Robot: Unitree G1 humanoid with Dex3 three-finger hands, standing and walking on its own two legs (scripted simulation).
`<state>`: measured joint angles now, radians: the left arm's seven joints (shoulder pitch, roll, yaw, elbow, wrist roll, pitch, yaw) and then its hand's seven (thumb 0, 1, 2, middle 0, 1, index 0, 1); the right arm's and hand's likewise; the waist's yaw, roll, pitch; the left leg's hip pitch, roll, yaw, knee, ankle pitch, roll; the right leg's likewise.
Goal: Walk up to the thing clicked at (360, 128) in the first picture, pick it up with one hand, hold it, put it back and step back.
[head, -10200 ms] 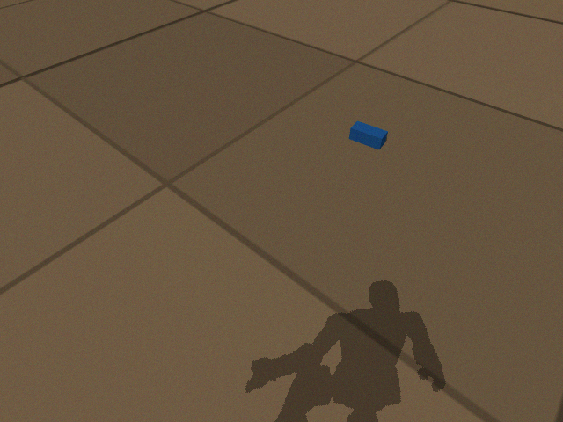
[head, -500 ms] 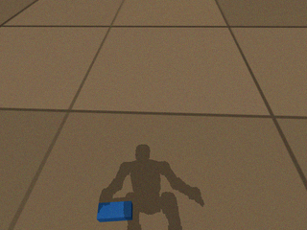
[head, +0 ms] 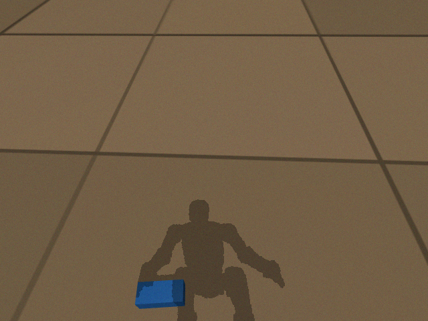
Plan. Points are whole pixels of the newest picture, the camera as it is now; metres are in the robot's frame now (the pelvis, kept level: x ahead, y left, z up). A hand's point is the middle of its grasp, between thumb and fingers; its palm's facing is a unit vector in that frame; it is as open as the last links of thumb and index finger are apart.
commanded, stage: stand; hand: left
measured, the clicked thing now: (161, 294) +0.37 +0.27 -0.74
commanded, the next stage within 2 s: walk up in 0.84 s
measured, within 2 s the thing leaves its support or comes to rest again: neither
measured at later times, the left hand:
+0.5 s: hand out of the picture +0.07 +0.25 -0.16, palm faces -0.03 -0.94 -0.35, open 7.3 cm
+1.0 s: hand out of the picture +0.07 +0.26 -0.16, palm faces -0.01 -0.93 -0.36, open 7.3 cm
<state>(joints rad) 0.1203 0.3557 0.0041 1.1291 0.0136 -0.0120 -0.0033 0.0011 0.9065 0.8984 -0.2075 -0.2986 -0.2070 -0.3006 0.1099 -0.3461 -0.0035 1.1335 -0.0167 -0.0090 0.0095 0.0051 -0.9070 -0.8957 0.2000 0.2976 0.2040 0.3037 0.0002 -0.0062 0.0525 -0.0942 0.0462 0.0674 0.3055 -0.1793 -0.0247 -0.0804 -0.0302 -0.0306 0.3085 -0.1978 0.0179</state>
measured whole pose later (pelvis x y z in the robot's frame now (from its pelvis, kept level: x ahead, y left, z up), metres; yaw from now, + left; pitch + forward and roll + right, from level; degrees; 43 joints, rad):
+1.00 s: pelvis -0.01 +0.00 +0.00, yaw +0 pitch -2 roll +0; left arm 0.09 0.36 0.02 1.11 0.01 -0.01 0.01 0.00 0.91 0.90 -0.21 -0.30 -0.21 -0.30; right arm 0.09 -0.35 -0.03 1.11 0.00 0.02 0.02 0.01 -0.91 -0.90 0.20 0.30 0.20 0.30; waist 0.00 0.00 0.07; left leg -0.12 0.05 0.06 0.34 -0.18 -0.02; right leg -0.09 -0.03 -0.03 0.33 -0.19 0.02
